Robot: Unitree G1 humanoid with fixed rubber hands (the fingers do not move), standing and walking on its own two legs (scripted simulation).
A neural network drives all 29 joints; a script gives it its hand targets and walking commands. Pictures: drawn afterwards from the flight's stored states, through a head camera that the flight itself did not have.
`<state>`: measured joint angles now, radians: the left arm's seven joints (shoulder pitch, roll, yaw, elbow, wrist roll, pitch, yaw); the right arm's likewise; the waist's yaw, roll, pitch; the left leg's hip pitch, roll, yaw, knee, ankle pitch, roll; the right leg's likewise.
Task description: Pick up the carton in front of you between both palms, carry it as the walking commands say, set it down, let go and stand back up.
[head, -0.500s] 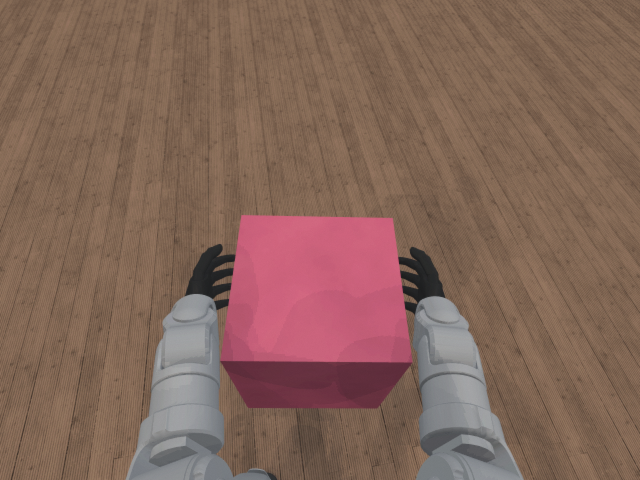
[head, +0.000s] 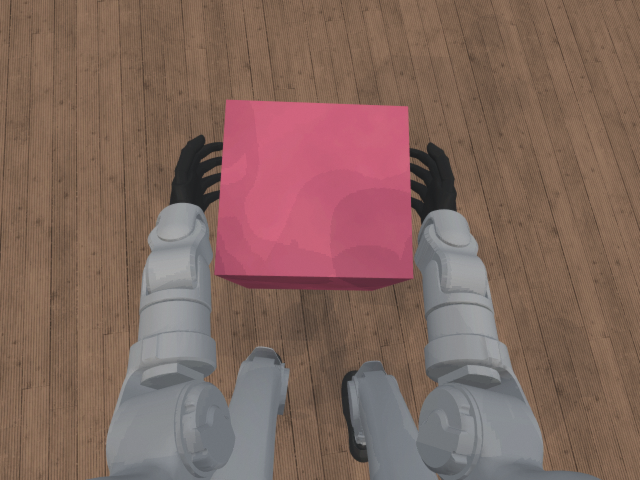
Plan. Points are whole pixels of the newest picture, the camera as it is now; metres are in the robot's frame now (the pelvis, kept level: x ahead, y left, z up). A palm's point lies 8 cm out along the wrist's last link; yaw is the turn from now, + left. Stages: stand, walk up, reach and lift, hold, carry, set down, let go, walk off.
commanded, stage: set down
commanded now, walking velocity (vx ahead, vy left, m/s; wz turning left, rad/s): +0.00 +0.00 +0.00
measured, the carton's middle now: (313, 214) +0.45 +0.04 -0.15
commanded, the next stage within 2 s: none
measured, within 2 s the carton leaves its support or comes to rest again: neither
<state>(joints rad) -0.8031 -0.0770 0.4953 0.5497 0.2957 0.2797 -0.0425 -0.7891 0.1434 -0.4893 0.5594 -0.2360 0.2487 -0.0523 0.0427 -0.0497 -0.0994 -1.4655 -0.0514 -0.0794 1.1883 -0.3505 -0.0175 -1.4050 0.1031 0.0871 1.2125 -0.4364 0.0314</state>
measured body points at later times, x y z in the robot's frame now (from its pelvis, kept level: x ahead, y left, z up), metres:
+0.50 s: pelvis -0.02 +0.00 -0.13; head +0.28 +0.04 +0.20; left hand +0.47 +0.21 -0.24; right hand +0.50 -0.10 -0.24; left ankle +0.09 +0.12 -0.61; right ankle +0.05 -0.13 -0.61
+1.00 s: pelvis -0.03 +0.00 -0.23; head +0.34 +0.04 +0.02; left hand +0.50 +0.23 -0.40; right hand +0.54 -0.07 -0.39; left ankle +0.08 +0.12 -0.61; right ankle +0.05 -0.13 -0.61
